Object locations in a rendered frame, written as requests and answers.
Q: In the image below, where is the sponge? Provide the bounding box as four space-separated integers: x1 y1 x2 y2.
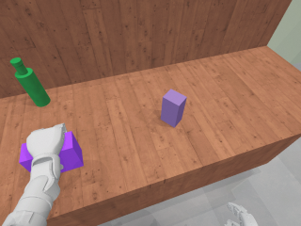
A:
19 131 84 173

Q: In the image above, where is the robot left forearm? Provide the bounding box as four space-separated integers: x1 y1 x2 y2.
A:
2 153 61 226

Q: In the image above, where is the table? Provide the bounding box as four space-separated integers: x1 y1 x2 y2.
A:
0 0 301 226

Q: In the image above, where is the robot right hand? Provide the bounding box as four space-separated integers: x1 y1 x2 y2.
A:
224 202 259 226

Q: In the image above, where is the robot left hand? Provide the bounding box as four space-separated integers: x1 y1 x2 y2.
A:
26 123 68 170

